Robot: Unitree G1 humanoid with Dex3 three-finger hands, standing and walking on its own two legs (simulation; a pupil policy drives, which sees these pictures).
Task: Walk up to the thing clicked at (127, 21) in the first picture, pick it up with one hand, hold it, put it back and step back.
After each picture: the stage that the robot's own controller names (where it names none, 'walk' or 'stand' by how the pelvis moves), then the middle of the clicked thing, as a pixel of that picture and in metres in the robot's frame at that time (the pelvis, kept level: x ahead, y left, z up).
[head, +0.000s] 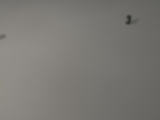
stand; (128, 19) +1.91 -0.64 -0.72
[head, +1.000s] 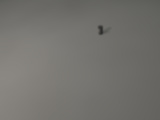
walk; (100, 30) +1.85 -0.12 -0.69
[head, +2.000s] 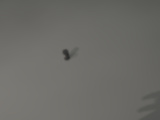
walk; (66, 54) +1.25 +0.27 -0.71
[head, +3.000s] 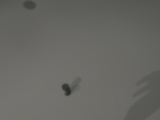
walk; (66, 89) +0.82 +0.28 -0.72
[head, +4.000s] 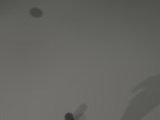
walk; (69, 119) +0.56 +0.22 -0.72
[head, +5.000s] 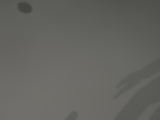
stand; out of the picture +0.46 +0.21 -0.71
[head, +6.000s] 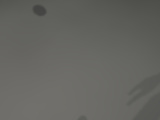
stand; out of the picture +0.45 +0.18 -0.72
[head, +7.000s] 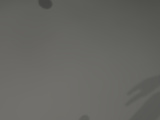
stand; out of the picture +0.41 +0.15 -0.71
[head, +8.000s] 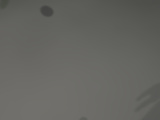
stand; out of the picture +0.46 +0.18 -0.73
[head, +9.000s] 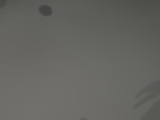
stand; out of the picture +0.44 +0.18 -0.73
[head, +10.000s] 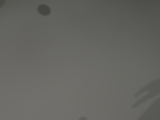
go down; out of the picture +0.44 +0.18 -0.72
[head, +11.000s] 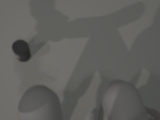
go down; (22, 51) +0.51 +0.24 -0.31
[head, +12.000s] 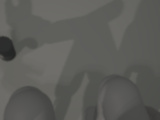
close in; (5, 49) +0.50 +0.25 -0.27
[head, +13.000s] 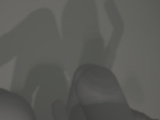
close in; out of the picture +0.49 +0.29 -0.22
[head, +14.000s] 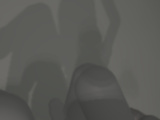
close; out of the picture +0.47 +0.29 -0.23
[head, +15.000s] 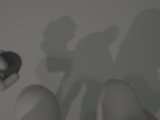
lift; (8, 67) +0.39 +0.25 -0.12
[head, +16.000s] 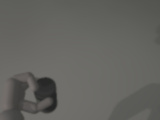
hold; (46, 96) +0.33 +0.15 +0.03
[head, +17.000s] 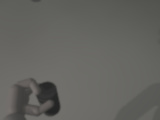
hold; (48, 99) +0.32 +0.15 +0.00
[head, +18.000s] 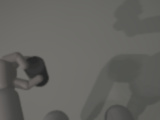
crouch; (37, 72) +0.41 +0.17 -0.07
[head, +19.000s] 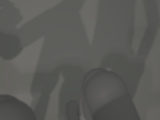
lower; out of the picture +0.46 +0.25 -0.20
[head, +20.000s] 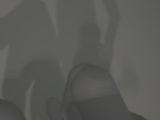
lower; out of the picture +0.46 +0.28 -0.23
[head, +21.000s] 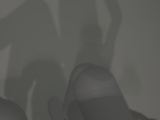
lower; out of the picture +0.46 +0.28 -0.23
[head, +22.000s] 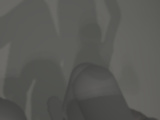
lower; out of the picture +0.46 +0.29 -0.23
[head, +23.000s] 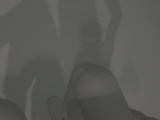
lower; out of the picture +0.46 +0.29 -0.23
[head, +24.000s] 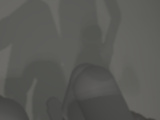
open; out of the picture +0.45 +0.26 -0.24
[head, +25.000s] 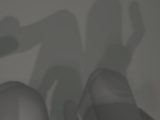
stand; out of the picture +0.46 +0.24 -0.25
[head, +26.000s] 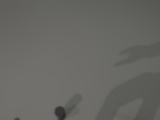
stand; (60, 113) +0.42 +0.15 -0.59
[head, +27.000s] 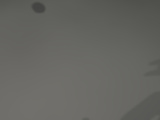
stand; out of the picture +0.42 +0.14 -0.67
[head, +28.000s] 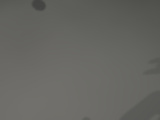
stand; out of the picture +0.41 +0.14 -0.67
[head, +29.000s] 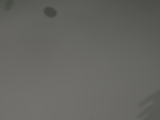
stand; out of the picture +0.44 +0.13 -0.72
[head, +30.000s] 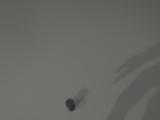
walk; (70, 105) +0.50 +0.13 -0.69
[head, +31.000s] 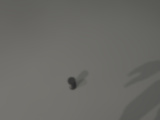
walk; (72, 83) +0.74 +0.16 -0.70
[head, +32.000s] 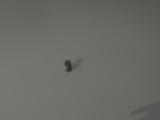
stand; (68, 66) +1.05 +0.18 -0.70
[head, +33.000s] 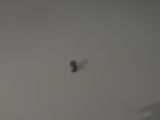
stand; (73, 66) +1.05 +0.13 -0.72
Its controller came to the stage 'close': yes
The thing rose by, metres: 0.72
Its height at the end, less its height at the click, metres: +0.00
